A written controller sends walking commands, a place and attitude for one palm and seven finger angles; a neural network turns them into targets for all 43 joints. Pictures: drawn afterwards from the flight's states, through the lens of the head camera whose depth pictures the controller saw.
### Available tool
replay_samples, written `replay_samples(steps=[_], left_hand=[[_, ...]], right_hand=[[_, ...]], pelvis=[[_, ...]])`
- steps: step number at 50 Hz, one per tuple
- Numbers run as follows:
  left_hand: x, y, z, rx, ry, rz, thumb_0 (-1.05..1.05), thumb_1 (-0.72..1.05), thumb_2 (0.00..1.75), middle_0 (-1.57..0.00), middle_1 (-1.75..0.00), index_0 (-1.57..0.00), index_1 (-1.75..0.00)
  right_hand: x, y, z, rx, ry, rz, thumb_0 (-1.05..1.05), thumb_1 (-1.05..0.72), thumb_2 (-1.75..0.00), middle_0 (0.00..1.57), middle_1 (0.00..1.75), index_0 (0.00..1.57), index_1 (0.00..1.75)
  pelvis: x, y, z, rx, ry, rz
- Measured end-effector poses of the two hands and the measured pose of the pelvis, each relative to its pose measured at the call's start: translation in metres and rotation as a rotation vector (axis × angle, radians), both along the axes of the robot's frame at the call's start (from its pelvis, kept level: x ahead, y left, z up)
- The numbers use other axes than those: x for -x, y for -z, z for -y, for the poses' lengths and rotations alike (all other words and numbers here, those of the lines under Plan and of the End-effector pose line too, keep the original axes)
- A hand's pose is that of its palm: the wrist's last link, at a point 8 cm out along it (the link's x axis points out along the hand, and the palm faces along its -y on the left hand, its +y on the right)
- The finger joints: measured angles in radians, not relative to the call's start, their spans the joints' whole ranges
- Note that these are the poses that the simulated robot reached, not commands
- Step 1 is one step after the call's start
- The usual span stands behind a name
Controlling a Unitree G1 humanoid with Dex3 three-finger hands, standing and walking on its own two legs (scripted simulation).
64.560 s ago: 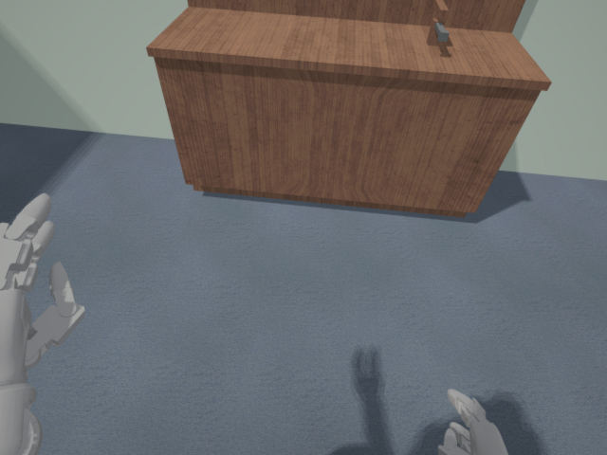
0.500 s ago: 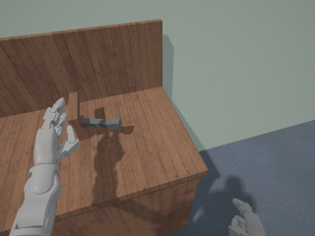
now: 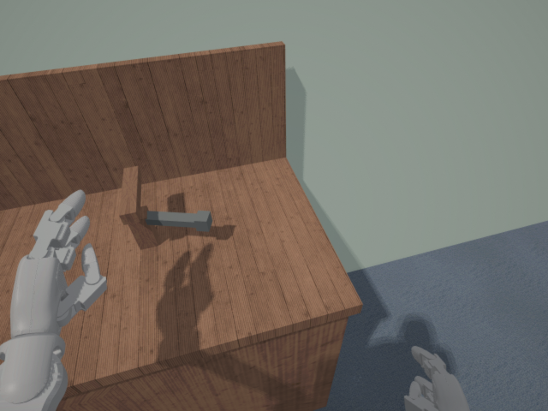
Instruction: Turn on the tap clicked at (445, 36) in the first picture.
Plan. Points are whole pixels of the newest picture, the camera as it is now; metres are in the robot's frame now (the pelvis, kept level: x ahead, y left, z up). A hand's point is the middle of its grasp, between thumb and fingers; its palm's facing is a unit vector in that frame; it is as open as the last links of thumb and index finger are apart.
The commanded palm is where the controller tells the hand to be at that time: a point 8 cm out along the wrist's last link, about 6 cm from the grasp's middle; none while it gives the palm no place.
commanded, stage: draw the hand back beside the body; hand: left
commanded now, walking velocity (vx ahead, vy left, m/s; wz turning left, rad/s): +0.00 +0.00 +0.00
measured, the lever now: (203, 221) +0.43 +0.19 +0.03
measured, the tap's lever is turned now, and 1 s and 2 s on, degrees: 68 68 68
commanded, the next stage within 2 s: step back with the hand held close in 0.38 s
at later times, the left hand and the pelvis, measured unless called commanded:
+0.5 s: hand (96, 294) +0.20 +0.23 +0.15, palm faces +0.39 -0.86 -0.34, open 7.4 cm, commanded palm +0.16 +0.28 +0.17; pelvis +0.00 -0.01 +0.00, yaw +1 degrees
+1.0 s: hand (15, 324) +0.15 +0.29 +0.17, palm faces +0.38 -0.79 -0.48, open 7.4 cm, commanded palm +0.10 +0.32 +0.17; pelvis -0.06 +0.04 -0.01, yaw +0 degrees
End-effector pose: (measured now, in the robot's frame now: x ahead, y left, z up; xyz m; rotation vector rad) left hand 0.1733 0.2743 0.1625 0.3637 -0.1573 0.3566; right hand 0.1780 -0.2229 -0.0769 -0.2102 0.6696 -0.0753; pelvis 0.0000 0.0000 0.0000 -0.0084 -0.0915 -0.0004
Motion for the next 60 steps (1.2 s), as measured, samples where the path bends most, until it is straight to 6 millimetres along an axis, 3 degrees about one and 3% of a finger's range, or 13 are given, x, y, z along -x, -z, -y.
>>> replay_samples(steps=[10,25,29,33,38,43,53,60], left_hand=[[0.020,-0.006,0.003,-0.038,-0.022,-0.003,0.01,0.89,0.90,-0.21,-0.30,-0.20,-0.30],[0.018,-0.002,0.004,-0.017,-0.023,-0.002,0.01,0.89,0.90,-0.21,-0.30,-0.20,-0.30],[0.016,-0.020,-0.006,-0.079,-0.022,0.053,0.01,0.89,0.90,-0.22,-0.30,-0.21,-0.30],[0.011,-0.032,-0.020,-0.131,-0.025,0.104,0.01,0.89,0.90,-0.22,-0.30,-0.21,-0.30],[0.014,-0.005,-0.019,-0.083,0.032,-0.012,0.01,0.90,0.90,-0.21,-0.30,-0.20,-0.30],[0.033,0.009,-0.024,-0.081,0.084,-0.068,0.01,0.89,0.90,-0.22,-0.30,-0.21,-0.30],[0.082,-0.029,-0.054,-0.235,-0.032,0.083,0.01,0.89,0.90,-0.22,-0.30,-0.21,-0.30],[0.098,-0.005,-0.045,-0.100,-0.036,0.032,0.01,0.89,0.90,-0.21,-0.30,-0.20,-0.30]], right_hand=[[-0.014,-0.002,0.000,-0.003,-0.020,0.032,0.01,-0.90,-0.90,0.20,0.30,0.20,0.30],[-0.009,0.000,-0.002,-0.003,-0.019,0.024,0.01,-0.90,-0.90,0.20,0.30,0.20,0.30],[-0.004,0.001,-0.001,0.006,-0.009,0.013,0.01,-0.90,-0.90,0.20,0.30,0.20,0.30],[0.007,0.002,0.000,0.013,0.026,-0.014,0.01,-0.90,-0.90,0.20,0.30,0.20,0.30],[0.029,0.002,-0.001,0.012,0.095,-0.024,0.01,-0.90,-0.90,0.20,0.30,0.20,0.30],[0.056,0.002,-0.008,0.048,0.119,-0.057,0.01,-0.90,-0.90,0.20,0.30,0.20,0.30],[0.084,0.014,-0.035,0.027,0.048,-0.054,0.01,-0.90,-0.90,0.20,0.30,0.20,0.30],[0.099,0.021,-0.044,-0.011,0.031,-0.074,0.01,-0.90,-0.90,0.20,0.30,0.21,0.30]], pelvis=[[-0.003,0.002,0.004,0.002,-0.007,-0.005],[0.000,0.003,0.006,0.002,-0.012,-0.002],[0.003,0.004,0.004,0.012,-0.006,-0.015],[0.012,0.005,-0.003,0.014,0.004,-0.044],[0.022,0.006,-0.018,0.013,0.026,-0.072],[0.039,0.008,-0.029,0.016,0.024,-0.085],[0.070,0.013,-0.038,0.010,-0.009,-0.106],[0.088,0.011,-0.037,0.021,-0.013,-0.097]])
